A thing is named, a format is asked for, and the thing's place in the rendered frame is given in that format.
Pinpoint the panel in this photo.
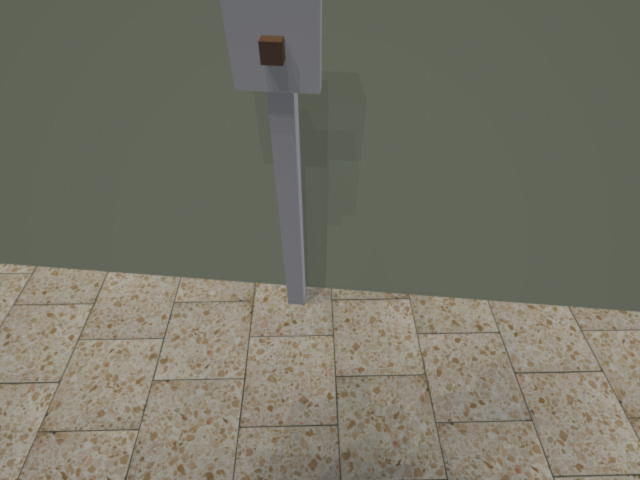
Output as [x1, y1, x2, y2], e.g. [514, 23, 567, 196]
[220, 0, 322, 305]

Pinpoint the button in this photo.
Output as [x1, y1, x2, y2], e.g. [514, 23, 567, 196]
[258, 35, 285, 66]

